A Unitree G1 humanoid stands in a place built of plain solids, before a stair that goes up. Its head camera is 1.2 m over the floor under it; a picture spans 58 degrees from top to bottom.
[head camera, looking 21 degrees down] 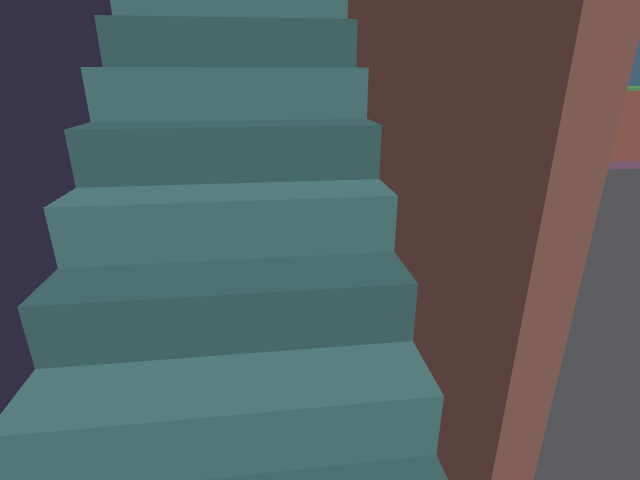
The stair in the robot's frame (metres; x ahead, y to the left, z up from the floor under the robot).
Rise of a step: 0.21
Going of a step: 0.25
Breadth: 1.13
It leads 7 degrees to the left of straight ahead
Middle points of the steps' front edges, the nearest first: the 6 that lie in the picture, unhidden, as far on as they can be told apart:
0.85 0.23 0.40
1.10 0.26 0.61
1.36 0.30 0.81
1.61 0.33 1.02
1.86 0.36 1.23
2.11 0.39 1.43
